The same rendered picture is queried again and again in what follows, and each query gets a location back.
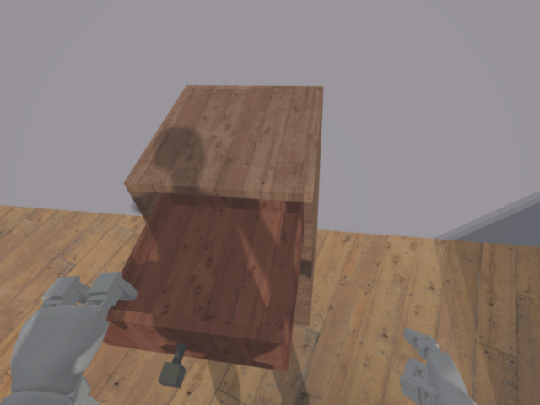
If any right robot hand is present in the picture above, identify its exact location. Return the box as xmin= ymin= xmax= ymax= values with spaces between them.
xmin=400 ymin=328 xmax=468 ymax=405

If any drawer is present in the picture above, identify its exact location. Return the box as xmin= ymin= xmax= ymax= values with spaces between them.
xmin=75 ymin=193 xmax=304 ymax=372

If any cabinet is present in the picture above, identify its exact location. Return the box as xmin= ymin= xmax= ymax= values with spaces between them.
xmin=124 ymin=85 xmax=323 ymax=326

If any left robot hand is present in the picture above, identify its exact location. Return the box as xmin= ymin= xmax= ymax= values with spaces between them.
xmin=10 ymin=272 xmax=138 ymax=405

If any handle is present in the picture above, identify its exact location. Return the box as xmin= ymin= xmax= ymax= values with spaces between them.
xmin=158 ymin=343 xmax=186 ymax=389

